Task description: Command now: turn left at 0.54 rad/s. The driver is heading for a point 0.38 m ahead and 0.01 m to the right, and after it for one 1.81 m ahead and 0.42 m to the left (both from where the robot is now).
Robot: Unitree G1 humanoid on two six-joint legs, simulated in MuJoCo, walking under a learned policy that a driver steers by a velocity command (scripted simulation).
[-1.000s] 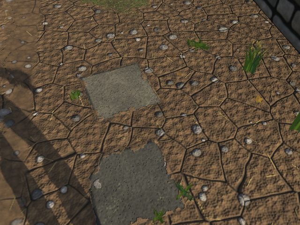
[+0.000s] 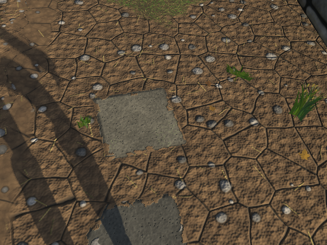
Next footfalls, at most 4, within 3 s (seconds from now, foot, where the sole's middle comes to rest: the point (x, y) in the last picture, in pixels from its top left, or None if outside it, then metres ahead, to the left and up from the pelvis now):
0.32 right None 0.08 -0.14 -0.78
0.66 left None -0.01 0.11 -0.78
0.98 right None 0.17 -0.12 -0.78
1.48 left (105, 243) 0.46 0.19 -0.78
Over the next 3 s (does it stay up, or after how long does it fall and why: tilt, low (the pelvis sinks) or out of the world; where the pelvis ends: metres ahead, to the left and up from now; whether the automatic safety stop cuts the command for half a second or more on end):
stays up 1.13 0.25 0.00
